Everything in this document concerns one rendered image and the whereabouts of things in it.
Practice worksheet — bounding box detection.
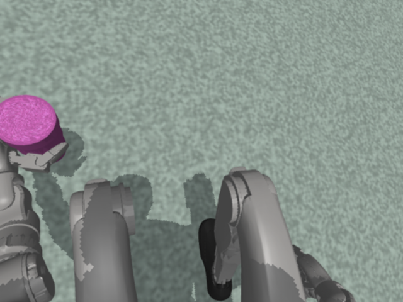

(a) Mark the left robot arm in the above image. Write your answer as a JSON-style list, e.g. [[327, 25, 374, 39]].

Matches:
[[0, 171, 55, 302]]

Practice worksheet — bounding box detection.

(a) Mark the left robot hand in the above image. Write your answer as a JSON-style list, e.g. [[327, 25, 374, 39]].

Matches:
[[0, 95, 69, 173]]

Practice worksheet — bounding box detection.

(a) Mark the right robot hand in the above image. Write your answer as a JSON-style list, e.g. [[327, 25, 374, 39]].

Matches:
[[293, 245, 332, 299]]

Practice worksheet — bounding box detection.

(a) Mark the right robot arm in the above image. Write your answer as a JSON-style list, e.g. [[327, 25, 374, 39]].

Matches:
[[314, 280, 356, 302]]

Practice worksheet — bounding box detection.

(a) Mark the cup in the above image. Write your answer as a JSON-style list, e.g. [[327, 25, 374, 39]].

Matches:
[[0, 95, 66, 162]]

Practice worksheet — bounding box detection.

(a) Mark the right robot foot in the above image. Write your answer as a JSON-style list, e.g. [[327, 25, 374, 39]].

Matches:
[[198, 218, 232, 301]]

